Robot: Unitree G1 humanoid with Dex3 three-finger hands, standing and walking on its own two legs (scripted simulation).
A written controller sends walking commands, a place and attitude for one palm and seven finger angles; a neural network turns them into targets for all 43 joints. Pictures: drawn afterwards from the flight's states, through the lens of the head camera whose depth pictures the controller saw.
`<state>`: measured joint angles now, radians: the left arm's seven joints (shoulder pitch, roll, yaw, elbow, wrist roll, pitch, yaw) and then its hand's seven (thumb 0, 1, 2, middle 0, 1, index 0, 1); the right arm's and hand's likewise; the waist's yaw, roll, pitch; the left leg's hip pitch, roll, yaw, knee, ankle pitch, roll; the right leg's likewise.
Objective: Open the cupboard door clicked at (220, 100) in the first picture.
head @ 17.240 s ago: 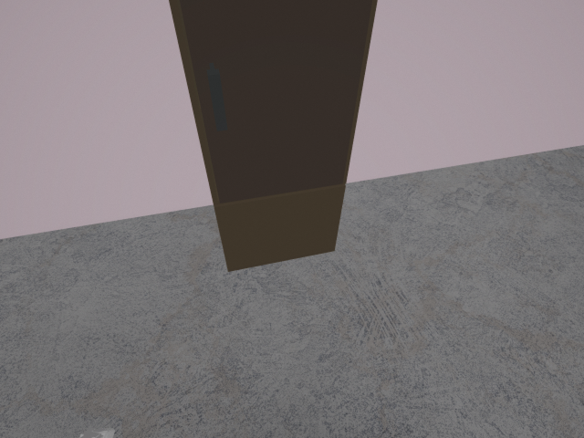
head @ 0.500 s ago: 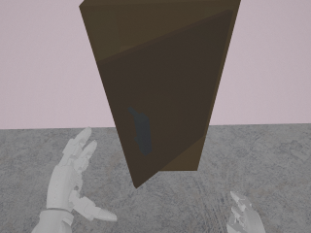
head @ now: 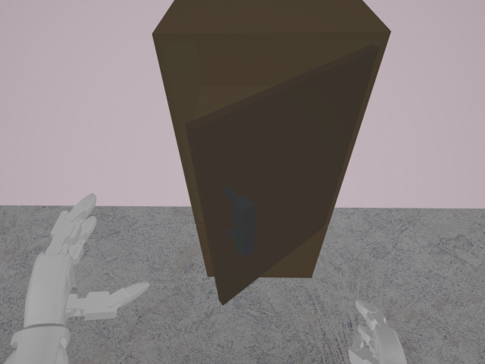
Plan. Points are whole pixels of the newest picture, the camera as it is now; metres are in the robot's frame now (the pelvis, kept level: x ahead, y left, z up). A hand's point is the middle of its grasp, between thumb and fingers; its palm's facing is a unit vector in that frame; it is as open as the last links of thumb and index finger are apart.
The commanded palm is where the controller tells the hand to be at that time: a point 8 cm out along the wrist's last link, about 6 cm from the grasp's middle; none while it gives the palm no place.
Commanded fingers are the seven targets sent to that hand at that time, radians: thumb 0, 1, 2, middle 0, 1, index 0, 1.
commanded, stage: draw the hand back to the body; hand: left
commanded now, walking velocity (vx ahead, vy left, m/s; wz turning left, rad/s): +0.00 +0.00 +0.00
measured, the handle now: (237, 221) +0.35 +0.06 +0.04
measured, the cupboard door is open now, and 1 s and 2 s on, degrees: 40 40 40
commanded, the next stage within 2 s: step back with the hand held close in 0.72 s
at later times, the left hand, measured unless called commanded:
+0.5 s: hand (50, 250) +0.20 +0.27 +0.16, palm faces +0.46 -0.79 -0.39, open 7.8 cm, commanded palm +0.15 +0.30 +0.17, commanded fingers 0.00 0.90 0.90 -0.20 -0.30 -0.20 -0.30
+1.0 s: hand (59, 248) +0.20 +0.25 +0.17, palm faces +0.41 -0.78 -0.46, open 7.4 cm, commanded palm +0.14 +0.29 +0.18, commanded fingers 0.00 0.90 0.90 -0.20 -0.30 -0.20 -0.30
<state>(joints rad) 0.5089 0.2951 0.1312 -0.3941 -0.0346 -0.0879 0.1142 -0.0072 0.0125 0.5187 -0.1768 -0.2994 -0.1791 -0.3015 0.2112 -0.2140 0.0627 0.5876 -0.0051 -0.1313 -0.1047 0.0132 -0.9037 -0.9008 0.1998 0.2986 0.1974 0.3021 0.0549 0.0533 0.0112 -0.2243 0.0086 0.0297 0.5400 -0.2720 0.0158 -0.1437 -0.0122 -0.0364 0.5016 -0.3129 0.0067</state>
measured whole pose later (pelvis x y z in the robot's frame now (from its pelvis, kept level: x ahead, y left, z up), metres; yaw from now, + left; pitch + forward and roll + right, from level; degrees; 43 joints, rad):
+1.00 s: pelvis +0.00 -0.01 +0.01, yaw -1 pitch -1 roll -1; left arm 0.49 0.37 0.39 -0.41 -0.05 -0.16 0.11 0.01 0.89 0.90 -0.21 -0.30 -0.21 -0.30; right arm 0.16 -0.23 0.02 0.60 0.00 -0.07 -0.08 0.01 -0.90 -0.90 0.20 0.30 0.20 0.30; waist 0.04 0.06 0.03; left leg -0.21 0.04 0.04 0.44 -0.22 0.00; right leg -0.11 0.02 -0.03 0.36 -0.23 -0.01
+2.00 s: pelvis -0.21 +0.02 -0.02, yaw +3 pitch +0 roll -4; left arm 0.48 0.47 0.48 -0.58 -0.07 -0.23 0.16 0.01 0.89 0.90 -0.21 -0.30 -0.22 -0.30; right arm 0.16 -0.16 -0.01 0.62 0.00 -0.15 -0.04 0.01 -0.90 -0.90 0.20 0.30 0.20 0.30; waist 0.01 0.02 0.03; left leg -0.56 0.10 0.14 0.43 0.04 0.05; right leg -0.24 0.09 -0.06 0.87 -0.59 -0.02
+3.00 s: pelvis -0.35 +0.04 -0.02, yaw -1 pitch +0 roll +3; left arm 0.24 0.27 0.11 0.36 0.03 0.02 0.03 0.00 0.91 0.90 -0.20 -0.30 -0.20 -0.30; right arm 0.19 -0.27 -0.01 0.76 -0.04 -0.03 -0.01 0.01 -0.91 -0.90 0.20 0.30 0.19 0.30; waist -0.02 0.03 -0.03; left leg -0.35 -0.01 0.04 0.64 -0.29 -0.02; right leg -0.34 0.00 -0.02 0.74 -0.41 -0.02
